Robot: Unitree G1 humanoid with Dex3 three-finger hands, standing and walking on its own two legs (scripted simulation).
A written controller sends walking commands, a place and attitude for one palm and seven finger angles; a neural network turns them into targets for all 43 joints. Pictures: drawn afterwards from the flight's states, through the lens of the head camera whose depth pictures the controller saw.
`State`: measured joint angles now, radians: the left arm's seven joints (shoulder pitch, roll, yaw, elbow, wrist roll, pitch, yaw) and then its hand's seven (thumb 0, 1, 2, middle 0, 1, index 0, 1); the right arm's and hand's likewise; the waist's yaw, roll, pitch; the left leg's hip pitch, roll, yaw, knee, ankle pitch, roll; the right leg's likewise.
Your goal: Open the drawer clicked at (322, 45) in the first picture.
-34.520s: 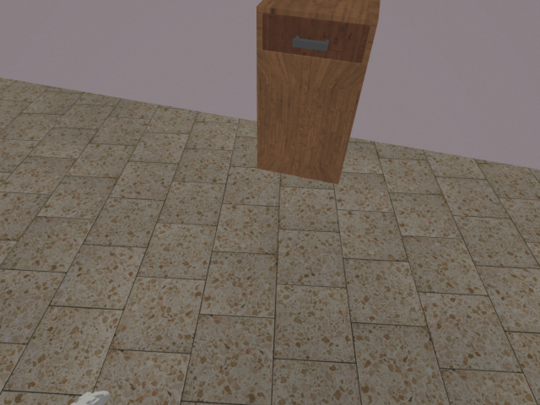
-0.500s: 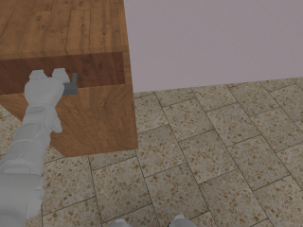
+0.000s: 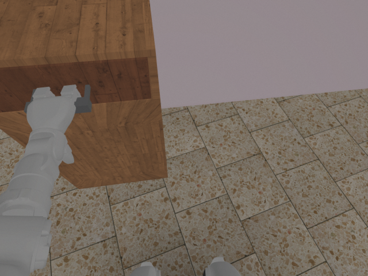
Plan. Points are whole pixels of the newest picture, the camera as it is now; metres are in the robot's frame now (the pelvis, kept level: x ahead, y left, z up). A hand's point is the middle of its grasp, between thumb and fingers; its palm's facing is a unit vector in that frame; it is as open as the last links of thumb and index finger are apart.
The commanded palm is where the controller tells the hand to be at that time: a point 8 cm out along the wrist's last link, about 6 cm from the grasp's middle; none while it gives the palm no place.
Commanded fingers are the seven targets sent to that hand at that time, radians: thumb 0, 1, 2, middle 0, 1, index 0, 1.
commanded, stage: lower the fingers behind the handle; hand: left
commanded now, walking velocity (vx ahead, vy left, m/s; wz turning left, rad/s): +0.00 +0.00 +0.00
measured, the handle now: (60, 99) +0.51 +0.29 +0.03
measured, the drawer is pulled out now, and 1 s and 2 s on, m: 0.00 0.01 0.13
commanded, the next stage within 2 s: close the thumb around the handle in 0.14 s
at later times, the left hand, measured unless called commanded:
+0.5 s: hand (63, 126) +0.44 +0.28 +0.01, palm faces -0.05 -0.01 -1.00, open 12.1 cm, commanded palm +0.42 +0.27 +0.06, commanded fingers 0.00 0.28 0.64 -0.36 -1.28 -0.36 -1.28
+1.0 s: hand (63, 126) +0.45 +0.28 +0.01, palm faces -0.06 -0.01 -1.00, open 6.4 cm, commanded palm +0.42 +0.27 +0.06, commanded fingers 0.00 0.90 0.90 -0.40 -1.35 -0.40 -1.35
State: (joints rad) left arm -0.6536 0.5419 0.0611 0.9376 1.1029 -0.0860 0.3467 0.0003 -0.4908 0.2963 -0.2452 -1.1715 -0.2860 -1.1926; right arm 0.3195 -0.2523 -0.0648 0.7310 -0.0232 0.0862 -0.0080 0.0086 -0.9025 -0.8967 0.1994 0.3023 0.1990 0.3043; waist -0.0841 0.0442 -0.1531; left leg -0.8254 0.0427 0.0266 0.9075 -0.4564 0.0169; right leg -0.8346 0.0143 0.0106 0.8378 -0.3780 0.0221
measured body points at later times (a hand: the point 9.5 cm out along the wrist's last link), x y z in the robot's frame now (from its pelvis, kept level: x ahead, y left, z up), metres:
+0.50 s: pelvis +0.00 +0.00 +0.00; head +0.11 +0.01 +0.44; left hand +0.44 +0.27 +0.06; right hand +0.05 -0.28 -0.13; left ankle -0.03 +0.10 -0.69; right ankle +0.00 -0.14 -0.69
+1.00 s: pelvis +0.00 +0.00 +0.00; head +0.11 +0.00 +0.44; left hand +0.44 +0.27 +0.06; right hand +0.03 -0.28 -0.13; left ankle -0.03 +0.10 -0.69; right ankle +0.00 -0.14 -0.69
